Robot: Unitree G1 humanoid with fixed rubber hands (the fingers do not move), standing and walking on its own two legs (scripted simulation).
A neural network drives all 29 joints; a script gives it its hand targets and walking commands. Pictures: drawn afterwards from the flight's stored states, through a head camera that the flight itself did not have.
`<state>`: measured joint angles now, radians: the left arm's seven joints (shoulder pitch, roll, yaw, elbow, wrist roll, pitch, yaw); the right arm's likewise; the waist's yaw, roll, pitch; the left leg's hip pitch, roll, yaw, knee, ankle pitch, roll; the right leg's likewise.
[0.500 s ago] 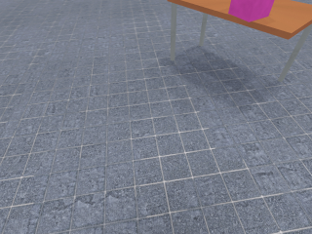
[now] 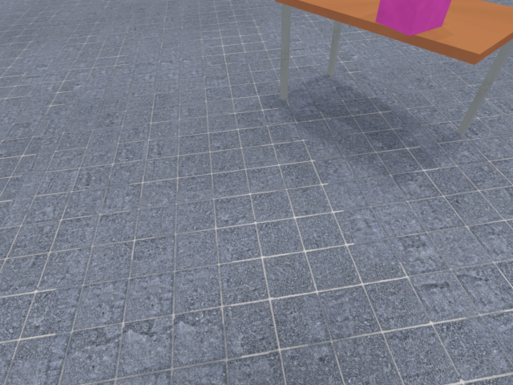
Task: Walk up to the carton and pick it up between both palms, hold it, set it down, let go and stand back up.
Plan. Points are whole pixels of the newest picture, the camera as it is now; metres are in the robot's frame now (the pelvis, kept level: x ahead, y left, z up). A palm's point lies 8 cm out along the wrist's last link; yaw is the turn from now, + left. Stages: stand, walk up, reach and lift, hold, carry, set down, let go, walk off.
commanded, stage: walk up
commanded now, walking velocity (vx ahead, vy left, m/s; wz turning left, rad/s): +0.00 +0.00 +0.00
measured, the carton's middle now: out of the picture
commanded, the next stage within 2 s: none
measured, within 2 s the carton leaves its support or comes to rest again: neither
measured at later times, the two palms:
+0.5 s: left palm out of the picture +0.14 +0.22 -0.11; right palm out of the picture +0.14 -0.41 -0.15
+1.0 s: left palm (187, 261) +0.40 +0.18 -0.11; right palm (504, 307) +0.28 -0.42 -0.11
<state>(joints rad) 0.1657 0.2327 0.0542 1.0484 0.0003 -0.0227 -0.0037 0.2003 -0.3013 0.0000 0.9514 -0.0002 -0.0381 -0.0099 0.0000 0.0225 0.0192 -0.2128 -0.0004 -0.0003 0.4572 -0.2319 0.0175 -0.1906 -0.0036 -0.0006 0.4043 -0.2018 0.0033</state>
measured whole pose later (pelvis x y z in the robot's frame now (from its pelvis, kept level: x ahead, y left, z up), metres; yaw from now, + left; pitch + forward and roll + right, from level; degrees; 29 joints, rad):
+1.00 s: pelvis +0.28 -0.10 -0.01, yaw -12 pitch +1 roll -1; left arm 0.26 0.35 0.09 0.90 0.00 -0.03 -0.05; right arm 0.21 -0.42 0.00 0.95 0.00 -0.09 0.04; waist 0.00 0.03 0.04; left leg -0.24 0.06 0.08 0.54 -0.31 0.00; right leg -0.39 0.01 0.05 1.10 -0.41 -0.01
